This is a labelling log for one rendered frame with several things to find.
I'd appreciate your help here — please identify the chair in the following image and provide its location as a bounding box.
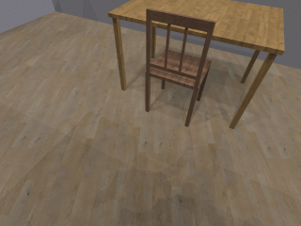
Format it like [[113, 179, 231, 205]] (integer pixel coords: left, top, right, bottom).
[[145, 8, 216, 127]]

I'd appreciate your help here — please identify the table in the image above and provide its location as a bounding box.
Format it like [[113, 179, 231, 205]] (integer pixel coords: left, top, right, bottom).
[[107, 0, 285, 129]]

